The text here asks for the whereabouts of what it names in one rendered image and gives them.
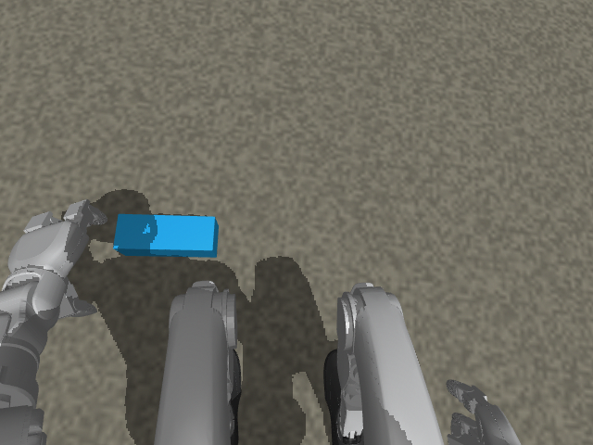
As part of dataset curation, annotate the left robot hand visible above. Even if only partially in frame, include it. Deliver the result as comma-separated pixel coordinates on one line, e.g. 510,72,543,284
8,199,107,320

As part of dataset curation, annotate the left robot arm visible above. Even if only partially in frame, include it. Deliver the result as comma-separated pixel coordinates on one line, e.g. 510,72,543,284
0,268,66,445

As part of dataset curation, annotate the right robot hand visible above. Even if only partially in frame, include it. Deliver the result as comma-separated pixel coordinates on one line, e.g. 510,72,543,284
447,379,521,445

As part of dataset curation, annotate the carton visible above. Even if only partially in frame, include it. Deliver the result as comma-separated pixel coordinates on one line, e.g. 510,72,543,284
113,214,219,258

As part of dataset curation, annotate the right robot foot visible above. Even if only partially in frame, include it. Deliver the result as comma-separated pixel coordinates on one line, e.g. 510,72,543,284
323,350,364,445

